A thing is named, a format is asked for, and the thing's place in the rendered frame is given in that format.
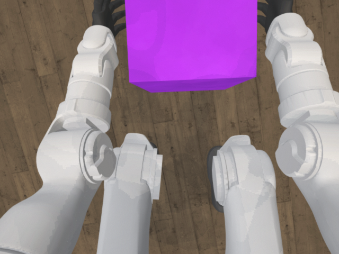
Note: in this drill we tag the robot left forearm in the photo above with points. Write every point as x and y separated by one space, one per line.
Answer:
90 84

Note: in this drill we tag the robot left upper arm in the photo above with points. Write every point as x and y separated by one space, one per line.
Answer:
72 165

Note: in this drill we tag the robot thigh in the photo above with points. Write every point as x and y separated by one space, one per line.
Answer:
127 201
250 209

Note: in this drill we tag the right robot thigh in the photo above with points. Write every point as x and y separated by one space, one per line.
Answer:
250 209

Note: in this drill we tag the left robot thigh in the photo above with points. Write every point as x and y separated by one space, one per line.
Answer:
127 201

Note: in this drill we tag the robot right upper arm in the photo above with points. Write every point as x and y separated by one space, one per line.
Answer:
309 153

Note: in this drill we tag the robot right forearm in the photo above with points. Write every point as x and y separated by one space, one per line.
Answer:
300 74

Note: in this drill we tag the left robot hand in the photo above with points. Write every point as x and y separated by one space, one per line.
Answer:
102 15

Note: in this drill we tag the right robot hand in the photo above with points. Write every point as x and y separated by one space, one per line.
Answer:
273 9

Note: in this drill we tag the carton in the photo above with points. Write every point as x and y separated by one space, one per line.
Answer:
191 45

